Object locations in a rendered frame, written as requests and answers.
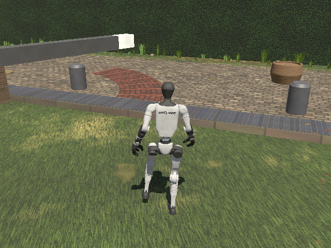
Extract right robot hand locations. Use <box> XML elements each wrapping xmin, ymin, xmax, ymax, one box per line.
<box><xmin>183</xmin><ymin>138</ymin><xmax>195</xmax><ymax>147</ymax></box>

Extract left robot shin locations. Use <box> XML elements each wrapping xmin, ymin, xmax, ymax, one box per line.
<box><xmin>144</xmin><ymin>160</ymin><xmax>153</xmax><ymax>193</ymax></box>

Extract left robot upper arm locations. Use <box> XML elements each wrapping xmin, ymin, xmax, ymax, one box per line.
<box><xmin>141</xmin><ymin>103</ymin><xmax>157</xmax><ymax>132</ymax></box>

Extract robot shin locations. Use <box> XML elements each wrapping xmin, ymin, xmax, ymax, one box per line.
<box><xmin>144</xmin><ymin>160</ymin><xmax>153</xmax><ymax>193</ymax></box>
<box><xmin>170</xmin><ymin>174</ymin><xmax>178</xmax><ymax>208</ymax></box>

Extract left robot hand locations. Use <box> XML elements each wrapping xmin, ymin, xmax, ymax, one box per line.
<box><xmin>131</xmin><ymin>143</ymin><xmax>143</xmax><ymax>156</ymax></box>

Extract right robot upper arm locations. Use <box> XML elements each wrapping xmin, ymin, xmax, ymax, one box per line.
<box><xmin>178</xmin><ymin>104</ymin><xmax>192</xmax><ymax>132</ymax></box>

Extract robot right forearm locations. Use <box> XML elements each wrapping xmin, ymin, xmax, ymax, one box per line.
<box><xmin>186</xmin><ymin>124</ymin><xmax>194</xmax><ymax>141</ymax></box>

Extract robot left forearm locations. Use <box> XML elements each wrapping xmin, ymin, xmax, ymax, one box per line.
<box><xmin>133</xmin><ymin>124</ymin><xmax>146</xmax><ymax>146</ymax></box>

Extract right robot shin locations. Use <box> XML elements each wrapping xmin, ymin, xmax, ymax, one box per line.
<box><xmin>170</xmin><ymin>174</ymin><xmax>178</xmax><ymax>208</ymax></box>

